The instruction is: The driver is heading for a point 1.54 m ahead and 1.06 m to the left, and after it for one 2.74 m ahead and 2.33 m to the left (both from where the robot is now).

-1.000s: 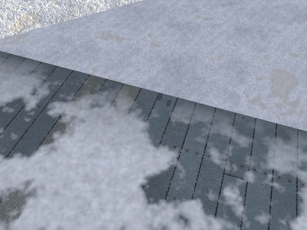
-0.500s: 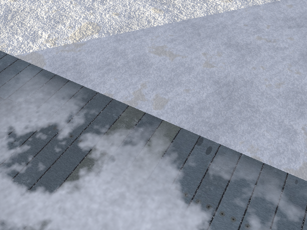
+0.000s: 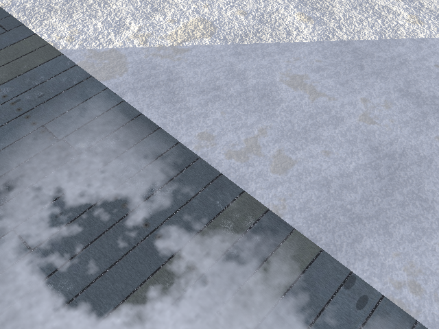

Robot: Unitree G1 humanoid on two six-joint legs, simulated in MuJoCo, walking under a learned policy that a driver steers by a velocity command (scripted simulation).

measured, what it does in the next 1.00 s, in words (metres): walks ahead, turning left: right foot, then left foot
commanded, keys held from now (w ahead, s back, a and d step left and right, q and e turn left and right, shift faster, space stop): w+q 1.00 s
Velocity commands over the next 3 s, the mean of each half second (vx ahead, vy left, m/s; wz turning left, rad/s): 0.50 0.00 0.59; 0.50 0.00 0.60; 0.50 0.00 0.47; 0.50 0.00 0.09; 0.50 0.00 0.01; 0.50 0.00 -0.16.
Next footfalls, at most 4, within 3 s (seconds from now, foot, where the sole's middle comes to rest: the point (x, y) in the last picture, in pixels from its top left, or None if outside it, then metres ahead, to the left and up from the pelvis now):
0.24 right None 0.33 -0.14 -0.78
0.78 left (140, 328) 0.47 0.21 -0.78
1.26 right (145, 224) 0.82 0.23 -0.78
1.72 left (39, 244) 0.75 0.57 -0.78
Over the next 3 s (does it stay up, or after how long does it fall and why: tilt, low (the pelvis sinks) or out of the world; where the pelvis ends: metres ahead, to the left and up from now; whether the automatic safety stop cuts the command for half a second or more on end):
stays up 1.15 0.95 0.00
